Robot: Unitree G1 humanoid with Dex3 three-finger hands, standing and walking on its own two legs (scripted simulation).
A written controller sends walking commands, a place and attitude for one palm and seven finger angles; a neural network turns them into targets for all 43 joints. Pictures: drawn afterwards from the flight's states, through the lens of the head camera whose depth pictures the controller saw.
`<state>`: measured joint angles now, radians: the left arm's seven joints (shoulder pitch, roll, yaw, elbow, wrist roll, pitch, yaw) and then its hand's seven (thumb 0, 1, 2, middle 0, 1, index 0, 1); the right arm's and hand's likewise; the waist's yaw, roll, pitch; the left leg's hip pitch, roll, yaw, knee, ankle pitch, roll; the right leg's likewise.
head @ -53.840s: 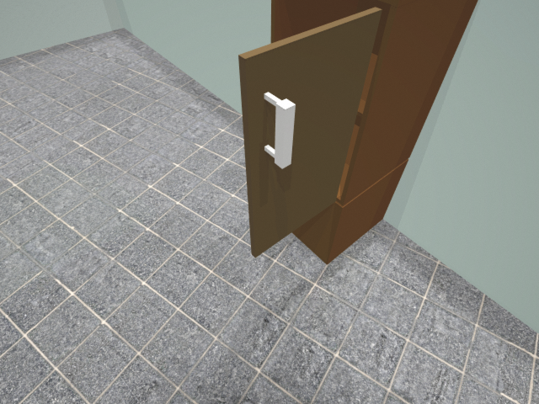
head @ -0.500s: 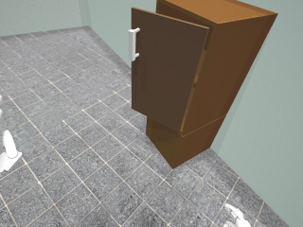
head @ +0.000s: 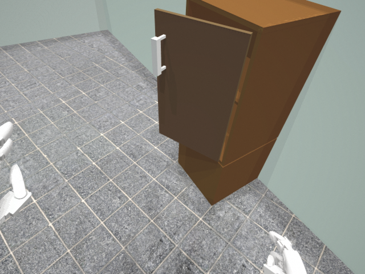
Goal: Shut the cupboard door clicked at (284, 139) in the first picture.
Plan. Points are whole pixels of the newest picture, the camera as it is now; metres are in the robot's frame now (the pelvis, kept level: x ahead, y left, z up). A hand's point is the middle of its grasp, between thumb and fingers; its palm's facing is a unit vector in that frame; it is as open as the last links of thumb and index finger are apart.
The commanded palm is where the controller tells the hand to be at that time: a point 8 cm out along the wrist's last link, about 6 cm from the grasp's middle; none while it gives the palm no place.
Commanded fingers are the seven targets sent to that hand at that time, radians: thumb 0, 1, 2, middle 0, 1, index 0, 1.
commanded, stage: let the arm hang, fingers relaxed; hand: left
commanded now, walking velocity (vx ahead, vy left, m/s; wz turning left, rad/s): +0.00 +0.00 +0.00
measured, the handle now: (160, 55) +0.82 +0.14 +0.11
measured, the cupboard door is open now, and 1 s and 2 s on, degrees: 25 25 25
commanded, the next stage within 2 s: look to check the result in 1.16 s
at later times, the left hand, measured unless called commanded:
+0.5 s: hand out of the picture -0.07 +0.18 -0.18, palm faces +0.05 -0.99 -0.16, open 7.1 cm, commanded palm none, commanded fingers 0.00 0.90 0.90 -0.20 -0.30 -0.20 -0.30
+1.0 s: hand out of the picture -0.08 +0.15 -0.18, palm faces +0.07 -0.99 -0.13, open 7.4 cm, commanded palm none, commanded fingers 0.00 0.90 0.90 -0.20 -0.30 -0.20 -0.30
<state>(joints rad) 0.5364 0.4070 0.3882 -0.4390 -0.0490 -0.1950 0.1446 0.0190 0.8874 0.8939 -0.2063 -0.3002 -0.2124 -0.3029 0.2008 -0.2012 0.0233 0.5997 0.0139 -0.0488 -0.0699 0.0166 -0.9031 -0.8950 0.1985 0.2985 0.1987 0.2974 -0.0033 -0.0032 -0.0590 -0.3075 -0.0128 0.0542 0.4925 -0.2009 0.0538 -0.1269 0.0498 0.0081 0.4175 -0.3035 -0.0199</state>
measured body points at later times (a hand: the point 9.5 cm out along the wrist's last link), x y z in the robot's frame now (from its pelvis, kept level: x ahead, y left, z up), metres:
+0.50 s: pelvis -0.03 +0.00 +0.00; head -0.01 +0.03 +0.45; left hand -0.08 +0.23 -0.17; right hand -0.04 -0.24 -0.14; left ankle +0.04 +0.08 -0.74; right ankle -0.05 -0.11 -0.74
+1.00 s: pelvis -0.04 +0.01 +0.00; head -0.06 +0.01 +0.45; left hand -0.08 +0.20 -0.16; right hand -0.05 -0.21 -0.16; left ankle +0.04 +0.08 -0.74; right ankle -0.05 -0.11 -0.74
